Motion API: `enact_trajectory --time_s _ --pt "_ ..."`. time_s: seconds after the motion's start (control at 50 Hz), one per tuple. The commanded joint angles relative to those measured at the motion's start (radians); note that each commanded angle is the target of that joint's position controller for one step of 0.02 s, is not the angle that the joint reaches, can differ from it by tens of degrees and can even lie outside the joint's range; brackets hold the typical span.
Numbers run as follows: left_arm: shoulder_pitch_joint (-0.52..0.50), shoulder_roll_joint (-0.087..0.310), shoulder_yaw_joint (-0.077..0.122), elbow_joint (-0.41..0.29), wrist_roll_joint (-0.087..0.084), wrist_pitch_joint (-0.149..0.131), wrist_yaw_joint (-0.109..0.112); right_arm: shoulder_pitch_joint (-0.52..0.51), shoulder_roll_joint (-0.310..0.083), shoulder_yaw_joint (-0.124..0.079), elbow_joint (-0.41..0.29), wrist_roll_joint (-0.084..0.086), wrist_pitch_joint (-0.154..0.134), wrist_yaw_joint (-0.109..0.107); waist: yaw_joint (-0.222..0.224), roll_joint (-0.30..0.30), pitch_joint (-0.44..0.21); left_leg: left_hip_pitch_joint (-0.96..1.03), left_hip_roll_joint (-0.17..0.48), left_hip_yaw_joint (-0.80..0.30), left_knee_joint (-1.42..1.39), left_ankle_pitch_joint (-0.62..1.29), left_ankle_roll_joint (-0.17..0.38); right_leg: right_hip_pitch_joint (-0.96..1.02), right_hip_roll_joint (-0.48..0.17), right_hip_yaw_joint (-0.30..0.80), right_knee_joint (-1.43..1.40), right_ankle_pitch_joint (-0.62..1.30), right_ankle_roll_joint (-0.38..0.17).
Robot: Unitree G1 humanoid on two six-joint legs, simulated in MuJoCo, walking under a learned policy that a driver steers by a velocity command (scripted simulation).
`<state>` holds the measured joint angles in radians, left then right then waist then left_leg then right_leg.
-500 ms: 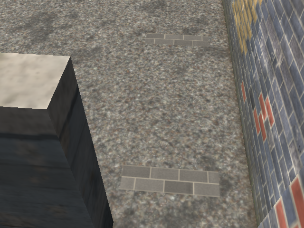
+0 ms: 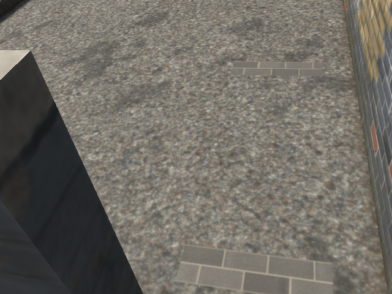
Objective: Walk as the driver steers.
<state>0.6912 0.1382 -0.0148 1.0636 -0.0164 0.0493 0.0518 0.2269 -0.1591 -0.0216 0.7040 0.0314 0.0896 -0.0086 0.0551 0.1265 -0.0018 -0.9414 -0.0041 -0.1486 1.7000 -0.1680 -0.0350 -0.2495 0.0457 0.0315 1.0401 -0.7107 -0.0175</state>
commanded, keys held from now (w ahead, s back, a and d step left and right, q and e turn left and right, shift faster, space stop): w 0.30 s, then no key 0.10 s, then e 0.48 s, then no key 0.12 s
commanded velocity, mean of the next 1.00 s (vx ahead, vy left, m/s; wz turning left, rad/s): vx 0.26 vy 0.00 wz -0.21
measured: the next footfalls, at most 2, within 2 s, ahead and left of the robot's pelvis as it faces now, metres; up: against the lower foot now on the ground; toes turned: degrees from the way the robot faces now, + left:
left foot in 0.30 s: +0.23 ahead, +0.21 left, -0.22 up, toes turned +4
right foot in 0.74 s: +0.52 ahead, -0.06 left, -0.43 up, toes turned -7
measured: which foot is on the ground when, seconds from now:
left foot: up 0.00-0.28, down 0.30-0.76, up 0.78-1.00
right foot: down 0.00-0.28, up 0.30-0.72, down 0.74-1.00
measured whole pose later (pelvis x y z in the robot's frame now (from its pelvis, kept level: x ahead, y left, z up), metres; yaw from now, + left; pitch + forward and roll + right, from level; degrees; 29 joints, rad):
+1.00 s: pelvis +0.49 +0.06 -0.36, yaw -18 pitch +2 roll +0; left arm 0.31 0.19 0.02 0.83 -0.01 0.05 0.06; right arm 0.01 -0.17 -0.03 0.60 0.02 -0.02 -0.07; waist 0.04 0.05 0.06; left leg -0.73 0.05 -0.10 1.13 -0.15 -0.14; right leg -0.36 0.11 0.17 0.58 -0.25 -0.03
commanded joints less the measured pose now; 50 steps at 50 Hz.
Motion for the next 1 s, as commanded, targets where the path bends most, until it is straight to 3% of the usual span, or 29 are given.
enact_trajectory --time_s 0.02,0.04,0.1,0.14,0.2,0.24,0.28,0.3,0.32,0.34,0.36,0.38,0.4,0.42,0.46,0.5,0.54,0.66,0.7,0.74,0.76,0.78,0.82,0.84,0.86,0.88,0.9,0.94,1.0 --pt "-0.283 0.245 0.044 -0.179 0.002 -0.042 0.037 0.116 -0.032 -0.001 -0.033 -0.005 -0.001 0.021 -0.141 -0.133 0.238 -0.028 0.101 -0.105 -0.196 0.422 -0.042 -0.281 -0.275 0.468 -0.369 0.391 -0.144" --pt "-0.210 0.228 0.045 -0.165 -0.005 -0.058 0.038 0.084 -0.067 -0.012 -0.033 0.011 -0.009 0.017 -0.105 -0.154 0.255 -0.025 0.088 -0.124 -0.283 0.447 -0.037 -0.240 -0.250 0.406 -0.374 0.392 -0.132" --pt "-0.119 0.128 0.043 -0.132 -0.022 -0.084 0.066 0.034 -0.080 -0.013 -0.039 -0.038 -0.045 0.043 -0.061 -0.173 0.266 0.059 0.107 -0.019 -0.623 0.816 -0.047 -0.233 -0.191 0.236 -0.229 0.342 -0.123" --pt "-0.135 0.171 0.068 -0.171 -0.045 -0.075 0.061 -0.050 -0.072 -0.008 -0.050 -0.038 -0.057 0.064 -0.003 -0.128 0.235 0.201 0.091 0.069 -0.848 0.797 -0.048 -0.221 -0.168 0.176 -0.208 0.372 -0.131" --pt "-0.188 0.201 0.099 -0.165 -0.018 -0.073 0.032 -0.158 -0.054 -0.008 -0.070 -0.009 -0.099 0.073 0.095 -0.378 0.145 0.396 0.077 0.136 -0.941 0.807 -0.030 -0.185 -0.174 0.131 -0.150 0.185 -0.188" --pt "-0.297 0.204 0.119 -0.164 -0.015 -0.093 -0.001 -0.081 -0.148 -0.040 -0.032 -0.003 -0.088 0.061 0.017 -0.374 0.040 0.483 0.118 0.168 -1.050 0.636 0.018 -0.048 -0.173 0.104 0.089 0.467 -0.156" --pt "-0.390 0.200 0.132 -0.137 -0.024 -0.117 -0.026 0.467 -0.299 -0.112 0.187 -0.035 -0.105 0.044 -0.256 -0.219 -0.126 1.050 0.031 0.347 -1.092 0.633 0.046 -0.204 -0.146 0.022 0.611 0.906 -0.075" --pt "-0.475 0.145 0.128 -0.147 -0.028 -0.126 -0.009 0.696 -0.260 -0.112 0.277 -0.038 -0.121 0.028 -0.401 -0.019 -0.030 1.154 0.129 0.218 -1.392 0.643 0.134 -0.403 0.002 0.003 1.110 0.369 -0.011" --pt "-0.426 -0.006 0.098 -0.166 -0.006 -0.141 0.003 0.705 -0.127 -0.049 0.333 -0.052 -0.145 0.033 -0.347 0.268 0.127 1.236 0.186 0.136 -1.164 1.064 0.163 -0.829 0.119 0.110 1.397 -0.256 -0.018" --pt "-0.286 -0.022 0.091 -0.194 -0.028 -0.141 -0.001 0.675 -0.077 -0.019 0.329 -0.053 -0.169 0.045 -0.185 0.322 0.069 1.287 0.270 -0.005 -0.981 1.395 0.187 -0.975 0.103 0.239 1.239 -0.164 -0.031" --pt "-0.289 -0.002 0.094 -0.179 -0.018 -0.125 -0.009 0.647 -0.045 -0.011 0.353 -0.035 -0.181 0.045 -0.178 0.115 0.037 1.263 0.277 -0.043 -1.014 1.110 0.197 -1.023 0.034 0.210 1.044 -0.051 -0.033" --pt "-0.320 -0.045 0.073 -0.247 -0.049 -0.108 -0.016 0.546 -0.144 -0.039 0.366 -0.019 -0.171 0.055 -0.096 -0.013 -0.013 1.100 0.421 -0.240 -1.098 0.523 0.293 -1.001 -0.057 0.192 0.933 0.093 -0.038" --pt "-0.385 0.002 0.080 -0.245 -0.046 -0.101 -0.009 0.428 -0.042 -0.001 0.311 -0.025 -0.176 0.049 -0.088 -0.184 0.019 0.893 0.352 -0.192 -1.112 0.358 0.238 -0.962 -0.067 0.233 0.751 0.337 -0.081" --pt "-0.339 0.013 0.074 -0.249 -0.030 -0.100 -0.020 0.251 -0.131 -0.015 0.238 -0.073 -0.187 0.023 0.011 -0.148 0.076 0.615 0.409 -0.205 -1.197 0.396 0.273 -0.750 -0.079 0.258 0.434 0.555 -0.047" --pt "-0.343 0.055 0.089 -0.225 0.054 -0.112 -0.024 0.085 -0.196 -0.026 0.189 -0.094 -0.183 -0.056 0.081 -0.124 0.075 0.317 0.319 -0.052 -1.152 0.586 0.238 -0.356 -0.068 0.206 0.105 0.924 0.046" --pt "-0.396 0.146 0.114 -0.256 0.053 -0.135 -0.063 0.126 -0.236 -0.047 0.176 -0.046 -0.189 -0.100 0.029 -0.009 0.011 0.471 0.251 0.058 -1.092 0.425 0.174 -0.370 -0.027 0.190 -0.083 1.295 0.041" --pt "-0.546 0.076 0.088 -0.311 0.060 -0.123 -0.088 0.205 -0.196 -0.041 0.205 0.023 -0.182 -0.130 -0.027 -0.044 0.042 0.467 0.193 0.167 -1.056 0.064 0.115 -0.245 -0.027 0.139 -0.382 1.532 0.049" --pt "-0.685 0.080 0.058 -0.388 0.012 -0.064 -0.166 0.266 -0.170 -0.067 0.201 0.028 -0.101 -0.102 -0.165 -0.049 0.151 0.761 0.282 0.093 -0.821 -0.011 0.132 -0.426 -0.148 0.151 -0.624 1.238 0.004" --pt "-0.549 0.079 0.064 -0.301 -0.015 -0.091 -0.148 0.231 -0.180 -0.075 0.193 0.022 -0.123 -0.073 -0.106 -0.038 0.125 0.713 0.287 0.095 -0.583 -0.032 0.144 -0.272 -0.174 0.095 -0.720 1.249 -0.011" --pt "-0.217 0.165 0.112 -0.167 0.020 -0.108 -0.131 0.194 -0.146 -0.067 0.188 0.011 -0.148 -0.058 0.038 -0.164 -0.033 0.605 0.206 0.243 -0.221 0.090 0.101 0.198 -0.055 -0.081 -0.799 1.370 -0.034" --pt "-0.069 0.220 0.125 -0.106 0.046 -0.106 -0.132 0.175 -0.134 -0.069 0.164 -0.006 -0.167 -0.049 0.082 -0.350 -0.067 0.353 0.102 0.292 0.171 -0.410 0.041 0.471 -0.132 0.000 -0.717 1.615 -0.097" --pt "-0.127 0.299 0.133 -0.121 0.083 -0.105 -0.125 0.250 -0.070 -0.056 0.105 -0.005 -0.179 -0.055 -0.001 -0.529 -0.094 -0.103 0.020 0.243 0.513 -0.866 -0.043 0.776 -0.258 0.212 -0.340 2.146 -0.253" --pt "-0.130 0.248 0.120 -0.157 0.041 -0.062 -0.092 -0.038 -0.104 -0.029 -0.069 0.013 -0.193 -0.063 0.108 -0.325 -0.290 -0.265 0.032 0.159 0.593 -0.749 -0.078 0.805 -0.347 0.380 -0.425 1.911 -0.369" --pt "-0.255 0.234 0.100 -0.215 0.036 -0.052 -0.083 -0.042 -0.132 -0.043 -0.077 0.020 -0.175 -0.073 0.036 -0.104 -0.272 -0.153 0.080 0.089 0.442 -0.575 -0.050 0.572 -0.351 0.401 -0.465 1.681 -0.321" --pt "-0.415 0.282 0.106 -0.264 0.020 -0.036 -0.067 0.010 -0.060 -0.020 -0.120 0.010 -0.153 -0.077 -0.085 -0.131 -0.254 -0.102 0.106 0.034 0.336 -0.522 -0.057 0.362 -0.418 0.551 -0.505 1.439 -0.370" --pt "-0.465 0.241 0.085 -0.291 0.029 -0.031 -0.045 0.036 -0.135 -0.042 -0.100 0.027 -0.128 -0.078 -0.121 -0.102 -0.215 -0.024 0.125 -0.035 0.068 -0.249 -0.059 0.162 -0.423 0.556 -0.570 1.101 -0.344" --pt "-0.535 0.193 0.064 -0.334 0.057 -0.029 -0.031 0.008 -0.150 -0.050 -0.083 0.020 -0.099 -0.081 -0.129 -0.107 -0.183 0.098 0.113 -0.016 0.033 -0.166 -0.070 0.006 -0.377 0.519 -0.543 1.160 -0.327" --pt "-0.505 0.186 0.059 -0.332 0.016 -0.017 0.022 -0.024 -0.084 -0.040 -0.116 -0.025 -0.103 -0.068 -0.135 -0.140 -0.108 0.285 0.090 0.048 -0.503 0.076 -0.116 -0.146 -0.179 0.334 -0.564 0.962 -0.238" --pt "-0.391 0.246 0.084 -0.330 0.000 -0.013 0.039 -0.171 -0.030 -0.025 -0.167 -0.010 -0.123 -0.050 -0.043 -0.289 -0.110 0.539 0.005 0.102 -0.852 0.135 -0.121 -0.138 -0.117 0.289 -0.646 0.834 -0.204"
Velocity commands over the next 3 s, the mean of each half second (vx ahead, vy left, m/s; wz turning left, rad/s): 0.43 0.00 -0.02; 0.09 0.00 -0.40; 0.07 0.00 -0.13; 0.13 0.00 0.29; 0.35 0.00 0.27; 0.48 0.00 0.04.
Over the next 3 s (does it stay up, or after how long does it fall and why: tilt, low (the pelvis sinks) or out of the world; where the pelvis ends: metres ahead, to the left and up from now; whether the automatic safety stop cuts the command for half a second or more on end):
stays up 1.20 -0.03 -0.38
